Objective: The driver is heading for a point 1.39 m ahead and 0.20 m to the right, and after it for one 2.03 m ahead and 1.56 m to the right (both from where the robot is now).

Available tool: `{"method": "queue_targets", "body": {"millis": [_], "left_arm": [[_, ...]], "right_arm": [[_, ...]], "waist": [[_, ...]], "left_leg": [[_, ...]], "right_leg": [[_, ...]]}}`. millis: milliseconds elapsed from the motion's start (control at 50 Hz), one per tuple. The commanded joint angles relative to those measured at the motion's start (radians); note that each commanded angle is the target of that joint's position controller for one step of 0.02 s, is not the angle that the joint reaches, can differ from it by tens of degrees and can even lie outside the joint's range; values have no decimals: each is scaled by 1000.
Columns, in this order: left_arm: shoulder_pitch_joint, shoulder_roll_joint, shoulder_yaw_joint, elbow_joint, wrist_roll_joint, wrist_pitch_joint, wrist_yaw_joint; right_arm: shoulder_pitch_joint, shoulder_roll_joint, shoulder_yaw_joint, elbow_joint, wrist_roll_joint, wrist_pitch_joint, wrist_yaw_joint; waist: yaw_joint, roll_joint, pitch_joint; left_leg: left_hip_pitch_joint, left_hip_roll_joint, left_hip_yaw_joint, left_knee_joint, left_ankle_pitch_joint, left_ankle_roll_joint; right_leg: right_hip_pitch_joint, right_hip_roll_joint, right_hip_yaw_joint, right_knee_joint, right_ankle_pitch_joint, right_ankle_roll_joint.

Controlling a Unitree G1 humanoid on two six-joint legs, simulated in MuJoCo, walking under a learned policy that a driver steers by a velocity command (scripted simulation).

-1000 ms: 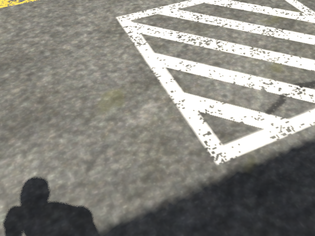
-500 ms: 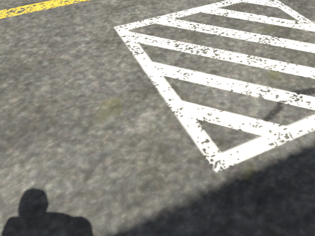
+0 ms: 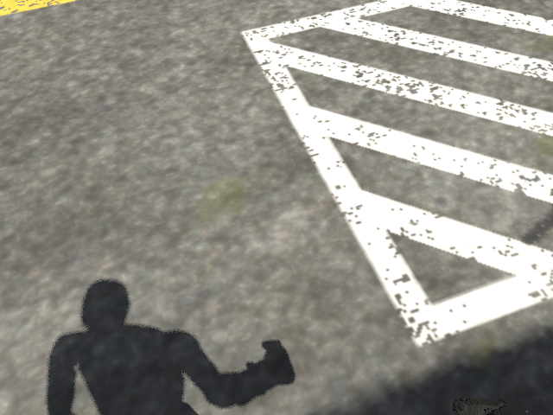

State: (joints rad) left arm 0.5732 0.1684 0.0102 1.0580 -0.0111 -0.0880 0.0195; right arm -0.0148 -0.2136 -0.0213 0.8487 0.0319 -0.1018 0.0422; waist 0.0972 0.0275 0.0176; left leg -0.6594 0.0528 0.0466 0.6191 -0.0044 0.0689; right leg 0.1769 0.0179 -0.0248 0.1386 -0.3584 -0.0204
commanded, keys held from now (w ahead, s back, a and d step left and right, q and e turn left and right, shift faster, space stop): w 1.00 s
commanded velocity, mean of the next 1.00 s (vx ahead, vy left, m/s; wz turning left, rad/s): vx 0.49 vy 0.00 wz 0.00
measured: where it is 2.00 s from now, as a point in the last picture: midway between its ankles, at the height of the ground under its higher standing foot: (317, 224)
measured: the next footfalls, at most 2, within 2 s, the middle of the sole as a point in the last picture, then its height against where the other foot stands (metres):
left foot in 0.08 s outside the picture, level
right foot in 0.64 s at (373, 384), level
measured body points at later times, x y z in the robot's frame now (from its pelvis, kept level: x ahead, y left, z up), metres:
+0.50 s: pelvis +0.28 +0.03 +0.02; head +0.30 +0.02 +0.47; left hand +0.47 +0.26 -0.09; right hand +0.25 -0.23 -0.13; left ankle +0.20 +0.12 -0.73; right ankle +0.47 -0.14 -0.68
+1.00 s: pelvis +0.56 -0.04 +0.02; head +0.57 -0.04 +0.47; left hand +0.55 +0.23 -0.12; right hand +0.72 -0.29 -0.10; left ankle +0.73 +0.15 -0.66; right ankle +0.51 -0.12 -0.73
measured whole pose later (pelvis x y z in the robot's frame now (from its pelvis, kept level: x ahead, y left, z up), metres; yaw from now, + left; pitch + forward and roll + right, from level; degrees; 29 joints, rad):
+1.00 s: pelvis +0.56 -0.04 +0.02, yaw +0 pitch +1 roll -1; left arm 0.38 0.22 0.05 0.97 0.00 -0.10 -0.01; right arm 0.11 -0.26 -0.06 0.89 0.01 -0.07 0.00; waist 0.05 0.04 -0.01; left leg -0.70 0.13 -0.04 0.76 0.04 0.02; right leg -0.04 0.06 -0.06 0.20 -0.18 -0.06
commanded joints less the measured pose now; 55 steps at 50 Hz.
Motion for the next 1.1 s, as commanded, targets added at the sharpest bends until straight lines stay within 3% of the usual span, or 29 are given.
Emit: {"method": "queue_targets", "body": {"millis": [20, 40, 60, 80, 100, 120, 140, 160, 180, 220, 240, 280, 340, 420, 540, 580, 600, 620, 640, 660, 680, 700, 720, 740, 760, 800, 860, 980, 1100], "left_arm": [[10, 191, 42, -30, 0, -2, 5], [-6, 201, 47, -34, 7, 6, 4], [-27, 196, 45, -42, 14, 15, 1], [-48, 174, 32, -69, 24, 13, -4], [94, -6, -13, -77, 15, -9, -20], [46, 65, 2, -67, -16, -44, -27], [-71, 133, 21, -111, -43, -58, -28], [-153, 159, 26, -134, -40, -62, -19], [-183, 159, 37, -138, -27, -54, -8], [-136, 117, 44, -129, -17, -21, -2], [-132, 102, 44, -130, -16, -9, -1], [-188, 112, 51, -157, -9, 4, 2], [-336, 127, 57, -208, 4, 2, 2], [-492, 111, 48, -250, 0, -10, -12], [-646, 119, 39, -312, -14, -23, -49], [-619, 142, 45, -318, -14, -31, -58], [-561, 165, 56, -307, -14, -35, -59], [-430, 200, 77, -268, -11, -36, -56], [-229, 265, 103, -215, -6, -36, -47], [-83, 374, 130, -186, 15, -29, -43], [-67, 317, 111, -179, 12, -27, -47], [-148, 252, 89, -190, 4, -29, -48], [-250, 214, 75, -214, 2, -27, -47], [-324, 183, 64, -224, 7, -26, -53], [-358, 161, 58, -226, 13, -30, -57], [-350, 154, 58, -205, 15, -35, -60], [-295, 194, 68, -174, 16, -38, -44], [-206, 213, 68, -139, 5, -21, -18], [-130, 227, 78, -90, -7, 1, -9]], "right_arm": [[-48, -100, -25, -84, -1, -22, 8], [51, -132, -43, -60, 1, -22, 4], [232, -174, -67, -7, 5, -19, -3], [426, -241, -89, 39, -4, -10, -16], [510, -317, -101, 62, -34, -7, -12], [471, -226, -76, 68, -32, -9, -9], [361, -172, -61, 58, -23, -13, -9], [259, -134, -48, 33, -22, -17, -6], [208, -112, -41, 29, -31, -23, 2], [198, -76, -29, 52, -40, -28, 8], [216, -81, -29, 65, -38, -31, 6], [246, -107, -32, 86, -36, -34, -4], [310, -142, -38, 102, -34, -25, -27], [382, -168, -40, 111, -24, -12, -41], [473, -183, -47, 148, -13, 12, -47], [459, -197, -53, 148, -11, 22, -50], [436, -206, -56, 142, -12, 26, -50], [412, -198, -52, 135, -16, 31, -50], [400, -165, -38, 116, -27, 32, -49], [510, -56, -4, 101, -30, 13, -40], [517, -56, 0, 114, -16, -15, -34], [424, -160, -27, 88, 11, -30, -30], [349, -174, -30, 64, 15, -34, -33], [311, -163, -35, 59, 1, -29, -40], [323, -149, -42, 62, -10, -14, -45], [366, -102, -39, 77, -13, 15, -47], [294, -105, -46, 49, -21, 28, -53], [76, -81, -42, -15, -22, 17, -39], [-64, -86, -33, -74, -10, 2, -8]], "waist": [[-99, -153, 92], [-154, -176, 13], [-242, -179, -91], [-314, -107, -219], [-217, 210, -416], [-235, 193, -413], [-202, 150, -220], [-167, 23, -143], [-128, -31, -96], [-69, 15, -66], [-60, 26, -45], [-53, 28, 3], [-88, 10, 38], [-139, 14, 48], [-183, 28, 83], [-152, 45, 62], [-113, 60, 26], [-42, 56, -52], [37, 20, -188], [21, -207, -354], [20, -283, -434], [7, -218, -289], [-22, -148, -183], [-55, -78, -111], [-91, -94, -80], [-121, -107, -57], [-120, -85, -10], [-60, -88, 37], [-27, -91, 85]], "left_leg": [[123, -52, 24, -57, -26, 44], [251, -88, 45, -46, -53, 64], [476, -113, 54, -57, -50, 91], [803, 54, -142, -50, -101, 148], [1113, 334, -687, -197, -350, 320], [1076, 337, -871, -350, -393, 309], [918, 307, -693, -354, -321, 250], [738, 272, -529, -368, -177, 213], [594, 231, -421, -390, -70, 189], [462, 169, -296, -448, -43, 176], [428, 158, -263, -474, -33, 185], [390, 148, -214, -510, -25, 192], [444, 153, -197, -530, -18, 189], [511, 129, -139, -525, -6, 147], [685, 192, -140, -445, -6, 130], [724, 213, -145, -389, 83, 113], [725, 206, -132, -324, 229, 101], [702, 162, -92, -170, 395, 78], [557, 104, -45, 83, 353, 43], [135, -52, 13, 505, -32, -34], [-27, -109, -138, 682, -545, -30], [-115, -41, -171, 753, -503, -7], [-109, 16, -136, 723, -408, 3], [-63, 54, -118, 657, -332, -1], [3, 87, -123, 594, -282, -2], [76, 96, -109, 543, -239, -13], [-10, 105, -104, 431, -135, -39], [-47, 71, -70, 88, 111, -53], [-60, 41, -58, -70, 41, -25]], "right_leg": [[-88, -264, 71, 81, 794, -119], [-73, -256, 54, 209, 987, -106], [-130, -217, 24, 419, 1080, -82], [-375, -171, 11, 732, 826, -51], [-723, 41, 51, 1140, 5, 8], [-832, 34, 198, 1308, -150, -17], [-918, -25, 164, 1328, -93, -34], [-869, -86, 140, 1280, 4, -43], [-810, -121, 122, 1221, 59, -43], [-712, -162, 123, 1142, 101, -49], [-707, -168, 113, 1112, 102, -46], [-756, -182, 98, 1033, 146, -31], [-885, -195, 87, 861, 293, 0], [-868, -152, 48, 588, 459, 6], [-873, -111, 28, 412, 383, -16], [-806, -91, 18, 378, 309, -44], [-709, -63, -5, 364, 284, -61], [-532, -26, -35, 347, 286, -87], [-237, -89, 35, 377, 312, -135], [193, -358, 468, 343, 191, -285], [256, -436, 777, 177, 114, -325], [139, -399, 650, 165, 95, -265], [-22, -363, 494, 148, 173, -230], [-172, -318, 386, 110, 253, -212], [-268, -278, 307, 75, 292, -195], [-357, -240, 228, 23, 336, -202], [-353, -237, 171, -14, 419, -218], [-284, -214, 94, -39, 380, -180], [-126, -276, 90, 24, 385, -169]]}}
